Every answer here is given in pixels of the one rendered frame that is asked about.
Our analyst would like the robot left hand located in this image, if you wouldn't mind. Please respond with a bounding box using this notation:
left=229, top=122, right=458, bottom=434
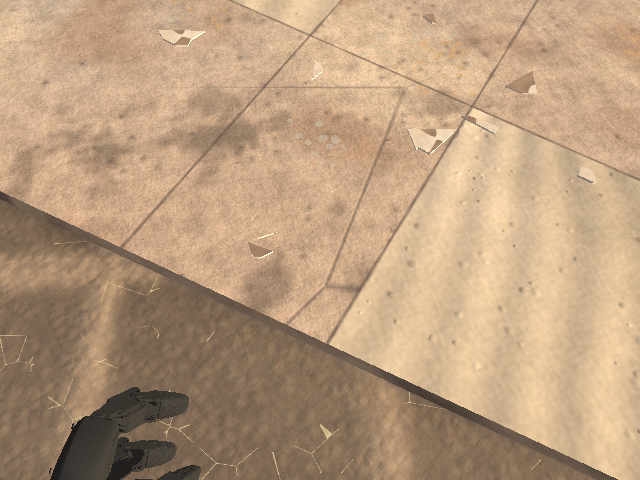
left=49, top=387, right=201, bottom=480

